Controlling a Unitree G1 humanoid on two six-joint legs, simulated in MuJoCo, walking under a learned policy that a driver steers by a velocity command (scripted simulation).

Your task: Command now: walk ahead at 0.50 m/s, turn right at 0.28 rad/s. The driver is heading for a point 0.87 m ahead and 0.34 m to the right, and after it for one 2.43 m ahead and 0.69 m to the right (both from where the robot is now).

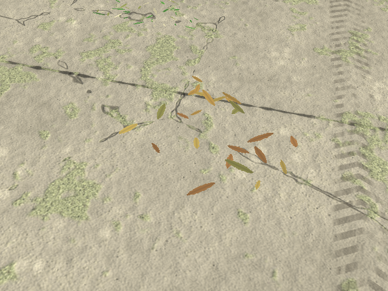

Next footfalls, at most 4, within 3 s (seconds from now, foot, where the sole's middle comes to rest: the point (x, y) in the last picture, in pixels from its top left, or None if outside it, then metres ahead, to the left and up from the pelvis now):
0.40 right None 0.37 -0.16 -0.78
0.88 left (215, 226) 0.72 -0.07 -0.78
1.40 right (315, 219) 0.75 -0.46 -0.78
1.88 left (262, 180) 0.92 -0.28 -0.78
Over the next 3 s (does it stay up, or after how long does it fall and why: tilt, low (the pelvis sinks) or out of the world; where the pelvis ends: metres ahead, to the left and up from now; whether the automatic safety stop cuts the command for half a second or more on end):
stays up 0.83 -0.31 0.00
